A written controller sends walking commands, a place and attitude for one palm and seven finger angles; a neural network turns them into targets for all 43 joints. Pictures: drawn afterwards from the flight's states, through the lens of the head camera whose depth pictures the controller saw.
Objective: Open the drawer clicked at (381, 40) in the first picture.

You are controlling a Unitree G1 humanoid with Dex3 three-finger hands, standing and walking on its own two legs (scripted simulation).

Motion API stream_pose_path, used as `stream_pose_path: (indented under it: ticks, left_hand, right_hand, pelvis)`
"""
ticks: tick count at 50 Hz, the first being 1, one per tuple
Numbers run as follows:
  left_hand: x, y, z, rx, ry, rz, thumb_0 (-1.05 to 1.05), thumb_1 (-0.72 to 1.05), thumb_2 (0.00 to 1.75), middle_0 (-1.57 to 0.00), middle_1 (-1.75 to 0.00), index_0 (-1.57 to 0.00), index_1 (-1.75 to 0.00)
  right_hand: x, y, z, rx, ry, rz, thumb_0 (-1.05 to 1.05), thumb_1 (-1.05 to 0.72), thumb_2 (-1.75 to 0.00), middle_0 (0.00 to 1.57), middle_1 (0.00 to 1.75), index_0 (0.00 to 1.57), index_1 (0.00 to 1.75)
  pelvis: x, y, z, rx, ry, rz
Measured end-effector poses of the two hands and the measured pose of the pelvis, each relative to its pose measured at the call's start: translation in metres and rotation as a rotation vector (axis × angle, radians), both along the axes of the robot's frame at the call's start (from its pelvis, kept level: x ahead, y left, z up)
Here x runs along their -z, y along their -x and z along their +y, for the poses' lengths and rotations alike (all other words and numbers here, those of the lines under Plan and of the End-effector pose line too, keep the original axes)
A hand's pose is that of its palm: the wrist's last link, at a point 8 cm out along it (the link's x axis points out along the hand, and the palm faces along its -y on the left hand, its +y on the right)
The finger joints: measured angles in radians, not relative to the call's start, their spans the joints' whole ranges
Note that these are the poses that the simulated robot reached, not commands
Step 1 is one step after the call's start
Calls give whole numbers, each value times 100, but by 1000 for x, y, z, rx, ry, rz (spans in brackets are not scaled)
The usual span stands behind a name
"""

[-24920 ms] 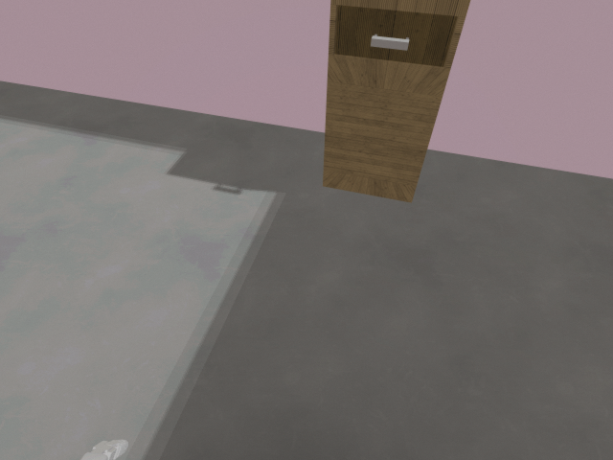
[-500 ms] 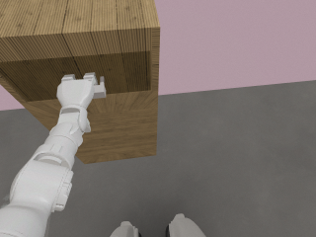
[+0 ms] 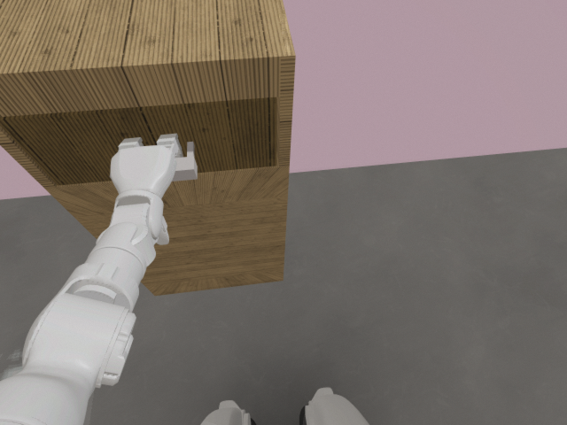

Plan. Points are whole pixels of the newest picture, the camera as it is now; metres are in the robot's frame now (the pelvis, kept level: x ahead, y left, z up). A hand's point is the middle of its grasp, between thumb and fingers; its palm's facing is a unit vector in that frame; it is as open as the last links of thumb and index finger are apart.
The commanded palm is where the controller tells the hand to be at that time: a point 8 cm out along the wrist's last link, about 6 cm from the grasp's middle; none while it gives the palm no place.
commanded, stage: lift the hand off the handle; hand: left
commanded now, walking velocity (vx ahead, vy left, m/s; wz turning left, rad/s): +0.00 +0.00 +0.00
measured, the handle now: (156, 160) +0.52 +0.16 +0.02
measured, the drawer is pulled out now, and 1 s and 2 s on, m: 0.00 0.00 0.00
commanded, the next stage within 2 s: draw the hand back to the body in 1.08 s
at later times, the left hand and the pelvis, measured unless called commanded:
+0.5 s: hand (140, 159) +0.48 +0.16 +0.07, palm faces +0.00 -0.03 -1.00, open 13.3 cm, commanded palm +0.47 +0.17 +0.15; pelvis +0.04 -0.01 +0.03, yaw +0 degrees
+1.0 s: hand (122, 124) +0.48 +0.16 +0.14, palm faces -0.01 -0.01 -1.00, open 13.5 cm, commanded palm +0.48 +0.18 +0.22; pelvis +0.04 -0.02 +0.04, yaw +1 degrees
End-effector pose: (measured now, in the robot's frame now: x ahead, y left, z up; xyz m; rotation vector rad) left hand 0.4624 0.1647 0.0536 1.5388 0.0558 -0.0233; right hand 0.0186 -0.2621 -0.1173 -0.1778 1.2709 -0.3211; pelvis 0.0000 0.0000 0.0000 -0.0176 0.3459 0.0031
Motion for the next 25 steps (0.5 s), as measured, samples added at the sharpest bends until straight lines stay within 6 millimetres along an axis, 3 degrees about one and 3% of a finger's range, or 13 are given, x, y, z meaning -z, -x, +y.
stream_pose_path:
  ticks: [12, 25]
  left_hand:
    - [-24, -1, 3, 23, 13, -17, 0, -49, 30, -49, -123, -43, -122]
    - [-73, 1, 1, 15, -1, -48, 0, -49, 30, -48, -123, -43, -122]
  right_hand:
    - [-9, -12, 0, 4, -15, 24, 0, -90, -90, 20, 30, 20, 30]
    - [-17, -72, -2, -37, -54, -88, 0, -90, -90, 20, 30, 20, 30]
  pelvis:
    - [-15, -20, 0, 0, -3, -47]
    - [-30, -36, -6, -4, -14, -125]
